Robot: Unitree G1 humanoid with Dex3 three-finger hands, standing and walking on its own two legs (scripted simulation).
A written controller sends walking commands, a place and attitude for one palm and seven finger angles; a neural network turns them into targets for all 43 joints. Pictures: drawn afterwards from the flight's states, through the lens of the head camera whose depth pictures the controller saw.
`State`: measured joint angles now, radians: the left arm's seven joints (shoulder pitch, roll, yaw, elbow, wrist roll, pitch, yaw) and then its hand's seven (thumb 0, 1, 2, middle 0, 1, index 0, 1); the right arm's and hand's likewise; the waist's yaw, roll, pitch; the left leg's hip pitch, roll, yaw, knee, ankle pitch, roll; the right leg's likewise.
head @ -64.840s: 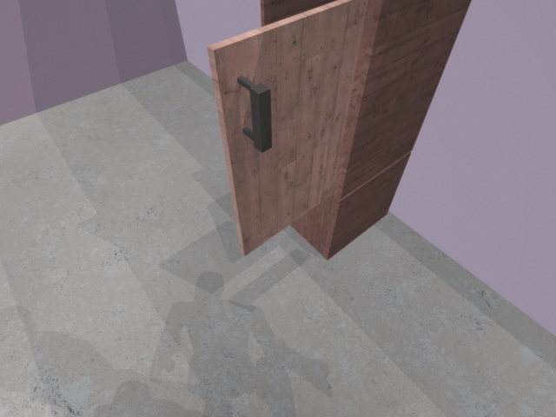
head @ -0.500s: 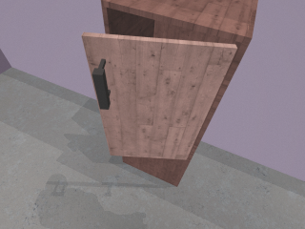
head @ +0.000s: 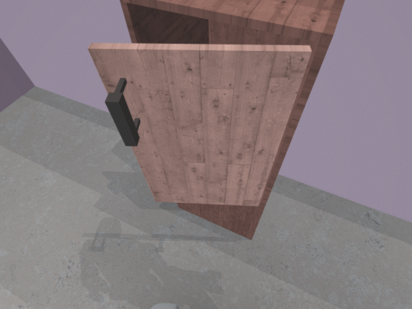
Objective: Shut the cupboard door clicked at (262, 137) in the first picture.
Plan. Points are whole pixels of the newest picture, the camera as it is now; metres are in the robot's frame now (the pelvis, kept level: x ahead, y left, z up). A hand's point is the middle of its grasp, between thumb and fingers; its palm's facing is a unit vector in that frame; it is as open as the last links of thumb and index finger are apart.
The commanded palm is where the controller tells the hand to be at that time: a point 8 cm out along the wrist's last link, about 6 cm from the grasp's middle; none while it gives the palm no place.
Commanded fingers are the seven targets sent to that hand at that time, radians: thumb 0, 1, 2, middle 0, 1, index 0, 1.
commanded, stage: come to a stop and stand still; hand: left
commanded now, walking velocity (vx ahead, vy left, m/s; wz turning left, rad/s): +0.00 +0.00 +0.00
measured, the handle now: (127, 113) +0.44 +0.19 +0.12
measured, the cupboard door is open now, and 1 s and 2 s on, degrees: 22 22 22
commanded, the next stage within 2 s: look again from close up in 0.64 s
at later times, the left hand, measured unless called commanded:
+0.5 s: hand out of the picture +0.01 +0.28 -0.17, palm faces -0.03 -0.97 -0.25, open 7.3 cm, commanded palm none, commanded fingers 0.00 0.90 0.90 -0.20 -0.30 -0.20 -0.30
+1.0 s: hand out of the picture -0.01 +0.24 -0.18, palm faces -0.04 -0.98 -0.19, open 7.3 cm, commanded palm none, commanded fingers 0.00 0.90 0.90 -0.20 -0.30 -0.20 -0.30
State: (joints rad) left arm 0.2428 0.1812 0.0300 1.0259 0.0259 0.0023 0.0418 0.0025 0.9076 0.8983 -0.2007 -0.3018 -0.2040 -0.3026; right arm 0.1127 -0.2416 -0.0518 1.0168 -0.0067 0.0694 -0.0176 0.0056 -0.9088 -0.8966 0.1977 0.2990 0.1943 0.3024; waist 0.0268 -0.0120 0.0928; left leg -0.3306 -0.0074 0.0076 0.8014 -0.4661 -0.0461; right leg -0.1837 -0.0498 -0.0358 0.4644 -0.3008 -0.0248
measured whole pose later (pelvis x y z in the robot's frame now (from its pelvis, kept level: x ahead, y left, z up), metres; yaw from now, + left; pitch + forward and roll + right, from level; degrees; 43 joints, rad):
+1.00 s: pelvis -0.02 +0.07 -0.01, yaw -2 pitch -1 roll +0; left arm 0.27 0.17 -0.02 1.10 0.01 0.00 0.04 0.00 0.91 0.90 -0.20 -0.30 -0.20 -0.30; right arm 0.24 -0.17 0.01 1.10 -0.01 -0.02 -0.02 0.01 -0.91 -0.90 0.20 0.30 0.20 0.30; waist 0.00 -0.02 0.04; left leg -0.19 -0.04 0.08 0.45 -0.25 0.06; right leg -0.19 -0.08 0.03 0.46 -0.26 0.07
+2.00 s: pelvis -0.05 +0.00 -0.07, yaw +1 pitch +9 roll -1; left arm 0.38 0.26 0.19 -0.08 -0.32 -0.26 -0.32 0.02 0.90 0.90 -0.67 -0.81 -0.67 -0.81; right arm 0.24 -0.19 0.02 0.56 0.04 -0.25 -0.09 0.01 -0.90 -0.90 0.20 0.30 0.20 0.30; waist 0.02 0.03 -0.09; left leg -0.70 0.04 -0.05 1.00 -0.45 -0.04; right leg -0.66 -0.01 -0.10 1.00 -0.48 -0.03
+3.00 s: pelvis -0.03 +0.02 -0.02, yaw +1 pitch -1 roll +0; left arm 0.22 0.27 0.24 -0.24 -0.31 0.10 -0.23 0.01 0.90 0.90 -1.30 -1.50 -1.30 -1.50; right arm 0.24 -0.25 0.06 0.59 0.06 -0.24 -0.09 0.01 -0.90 -0.90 0.20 0.30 0.20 0.30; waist 0.04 0.04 -0.05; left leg -0.27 0.02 0.00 0.60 -0.31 -0.01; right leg -0.24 -0.02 -0.06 0.60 -0.34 0.00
